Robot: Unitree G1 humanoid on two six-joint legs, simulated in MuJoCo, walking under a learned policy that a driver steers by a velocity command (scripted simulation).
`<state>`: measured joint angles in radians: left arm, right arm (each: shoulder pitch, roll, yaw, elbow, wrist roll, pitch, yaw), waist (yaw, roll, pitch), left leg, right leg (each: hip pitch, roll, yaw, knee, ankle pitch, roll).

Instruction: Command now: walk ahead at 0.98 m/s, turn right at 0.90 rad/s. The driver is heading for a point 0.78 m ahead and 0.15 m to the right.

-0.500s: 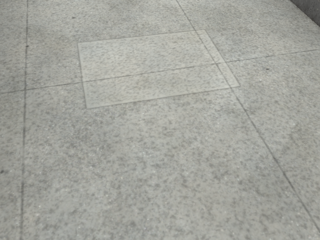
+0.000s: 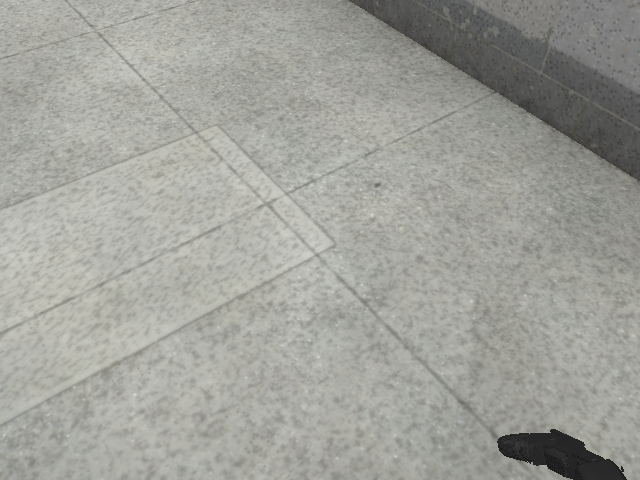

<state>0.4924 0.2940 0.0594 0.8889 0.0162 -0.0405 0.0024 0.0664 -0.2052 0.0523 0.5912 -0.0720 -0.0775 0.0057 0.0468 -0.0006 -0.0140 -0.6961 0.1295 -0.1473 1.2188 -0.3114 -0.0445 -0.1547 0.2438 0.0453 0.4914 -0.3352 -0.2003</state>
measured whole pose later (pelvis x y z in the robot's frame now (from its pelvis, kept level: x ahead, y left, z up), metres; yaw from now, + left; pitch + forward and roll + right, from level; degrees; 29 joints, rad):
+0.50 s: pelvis +0.44 +0.03 +0.00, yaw -28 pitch +2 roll +3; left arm -0.04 0.33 0.03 0.57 0.03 0.00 -0.09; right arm 0.55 -0.31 -0.05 0.91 -0.04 -0.10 0.00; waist -0.08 -0.05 0.01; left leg 0.12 0.01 0.26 0.26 -0.40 -0.06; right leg -0.84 -0.06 -0.06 1.07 -0.08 -0.13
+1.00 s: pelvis +0.80 -0.19 +0.00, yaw -49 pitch +0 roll -1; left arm 0.38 0.27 0.04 0.86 0.00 -0.07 0.01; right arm 0.12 -0.25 0.01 0.69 -0.03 -0.05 0.00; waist 0.08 0.04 0.10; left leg -0.58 0.02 0.02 0.56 0.11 0.03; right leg 0.02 0.18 0.06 0.41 -0.39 -0.14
